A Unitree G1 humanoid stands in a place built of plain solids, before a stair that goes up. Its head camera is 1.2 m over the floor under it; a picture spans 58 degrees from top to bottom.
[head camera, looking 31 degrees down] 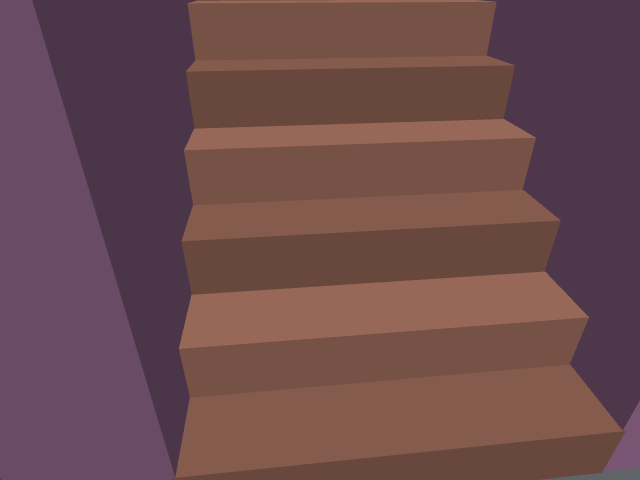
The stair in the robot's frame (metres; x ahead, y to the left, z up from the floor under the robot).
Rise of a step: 0.19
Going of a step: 0.23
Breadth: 1.16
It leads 6 degrees to the left of straight ahead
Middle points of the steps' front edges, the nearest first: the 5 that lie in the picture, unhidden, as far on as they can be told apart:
0.65 -0.22 0.19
0.88 -0.20 0.38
1.11 -0.17 0.57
1.34 -0.15 0.75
1.57 -0.12 0.94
